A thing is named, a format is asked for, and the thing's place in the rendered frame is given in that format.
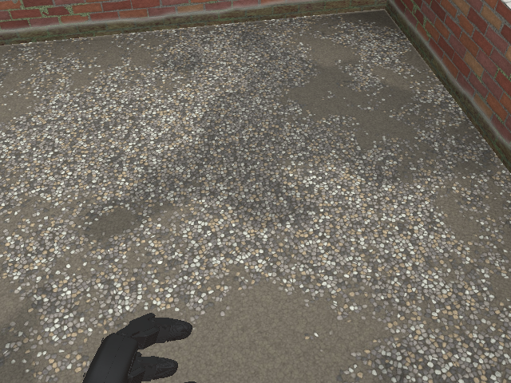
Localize left robot hand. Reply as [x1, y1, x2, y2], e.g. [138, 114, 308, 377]
[82, 313, 196, 383]

